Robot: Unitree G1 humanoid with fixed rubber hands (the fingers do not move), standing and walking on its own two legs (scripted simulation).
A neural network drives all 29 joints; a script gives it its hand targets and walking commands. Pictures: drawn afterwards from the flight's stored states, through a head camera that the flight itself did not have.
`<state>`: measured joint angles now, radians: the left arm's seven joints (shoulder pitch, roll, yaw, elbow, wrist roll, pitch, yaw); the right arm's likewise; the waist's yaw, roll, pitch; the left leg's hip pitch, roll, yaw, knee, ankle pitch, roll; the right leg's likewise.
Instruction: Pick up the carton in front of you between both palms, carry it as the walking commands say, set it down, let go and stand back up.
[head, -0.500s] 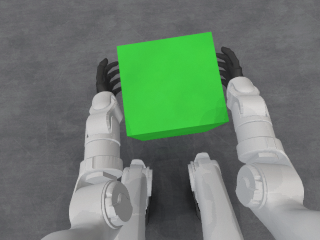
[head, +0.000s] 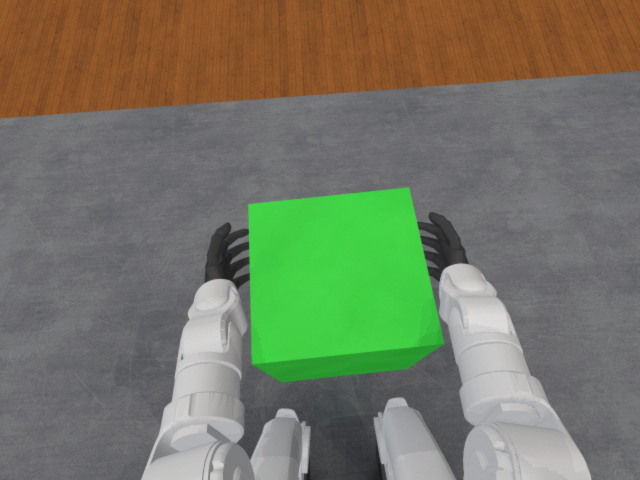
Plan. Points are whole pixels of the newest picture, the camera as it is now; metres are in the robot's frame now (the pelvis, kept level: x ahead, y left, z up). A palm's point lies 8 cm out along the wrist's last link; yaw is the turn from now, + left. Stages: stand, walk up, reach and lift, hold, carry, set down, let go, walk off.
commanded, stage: reach and lift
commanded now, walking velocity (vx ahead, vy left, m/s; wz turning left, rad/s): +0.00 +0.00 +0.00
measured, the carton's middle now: (337, 296) +0.38 -0.01 -0.11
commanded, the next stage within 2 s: hold in 1.60 s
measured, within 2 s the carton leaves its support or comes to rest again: neither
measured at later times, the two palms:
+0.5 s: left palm (166, 254) +0.35 +0.15 +0.12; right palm (490, 247) +0.34 -0.15 +0.12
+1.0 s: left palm (150, 248) +0.34 +0.15 +0.15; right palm (507, 239) +0.33 -0.15 +0.15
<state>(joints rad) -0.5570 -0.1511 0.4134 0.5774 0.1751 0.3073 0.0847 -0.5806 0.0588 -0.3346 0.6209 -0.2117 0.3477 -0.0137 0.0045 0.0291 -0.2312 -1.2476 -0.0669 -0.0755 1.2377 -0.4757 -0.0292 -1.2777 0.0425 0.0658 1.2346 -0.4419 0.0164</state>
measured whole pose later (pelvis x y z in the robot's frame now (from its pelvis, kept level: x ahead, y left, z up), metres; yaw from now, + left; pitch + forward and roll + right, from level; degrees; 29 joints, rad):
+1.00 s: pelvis +0.03 +0.00 +0.12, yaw -1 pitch -4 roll +0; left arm -0.37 -0.18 0.36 0.41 0.32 0.58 -0.01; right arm -0.34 0.17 -0.31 0.38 -0.32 0.62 0.02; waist 0.00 0.01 0.03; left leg -0.17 -0.03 -0.09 0.47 -0.23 -0.01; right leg -0.19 0.02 0.08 0.46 -0.20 0.01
